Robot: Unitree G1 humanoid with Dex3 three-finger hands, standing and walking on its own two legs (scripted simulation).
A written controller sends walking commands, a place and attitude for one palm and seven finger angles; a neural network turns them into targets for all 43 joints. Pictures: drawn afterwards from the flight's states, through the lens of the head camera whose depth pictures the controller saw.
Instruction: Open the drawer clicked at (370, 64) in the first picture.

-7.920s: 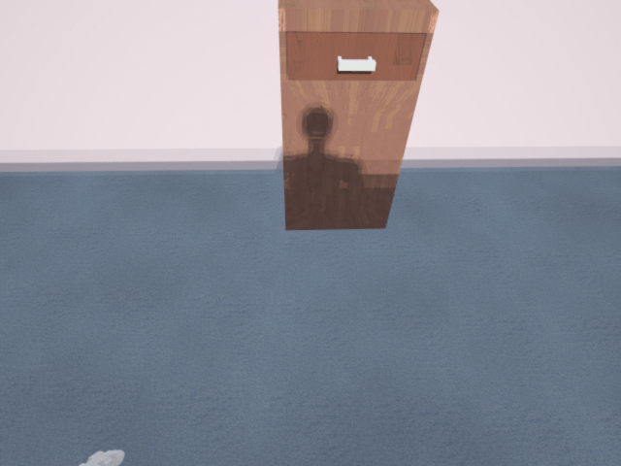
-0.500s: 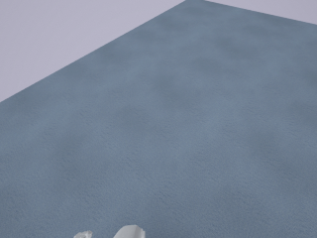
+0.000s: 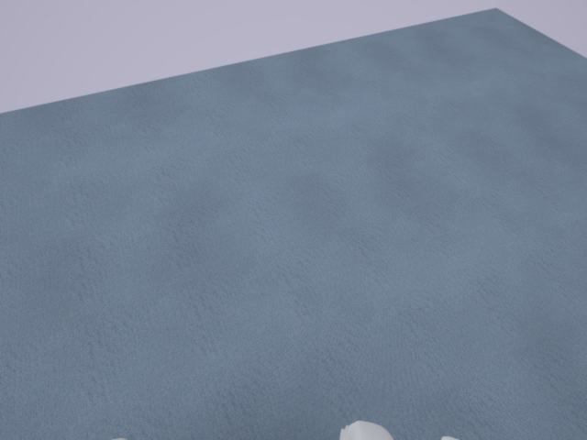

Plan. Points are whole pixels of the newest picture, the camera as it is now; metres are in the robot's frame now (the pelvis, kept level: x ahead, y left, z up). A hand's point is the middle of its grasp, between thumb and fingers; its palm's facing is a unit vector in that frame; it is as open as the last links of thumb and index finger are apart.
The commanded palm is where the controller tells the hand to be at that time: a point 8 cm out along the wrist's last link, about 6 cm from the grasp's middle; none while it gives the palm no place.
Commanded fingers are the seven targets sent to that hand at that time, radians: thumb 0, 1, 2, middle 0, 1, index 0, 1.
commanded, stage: turn to face it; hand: left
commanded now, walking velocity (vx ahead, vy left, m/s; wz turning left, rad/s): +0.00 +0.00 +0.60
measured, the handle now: out of the picture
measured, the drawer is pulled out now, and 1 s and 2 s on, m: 0.00 0.00 0.00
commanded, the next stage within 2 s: none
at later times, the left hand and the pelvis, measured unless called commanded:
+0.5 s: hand out of the picture +0.05 +0.16 -0.14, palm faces +0.30 -0.91 -0.29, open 7.4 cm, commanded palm none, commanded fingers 0.00 0.90 0.90 -0.20 -0.30 -0.20 -0.30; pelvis +0.01 -0.06 +0.00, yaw +19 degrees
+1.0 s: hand out of the picture -0.09 +0.23 -0.17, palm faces +0.60 -0.76 -0.23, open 7.4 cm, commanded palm none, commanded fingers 0.00 0.90 0.90 -0.20 -0.30 -0.20 -0.30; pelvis -0.02 +0.01 +0.00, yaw +35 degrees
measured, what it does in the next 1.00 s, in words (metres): steps on the spot, turning left: right foot, then left foot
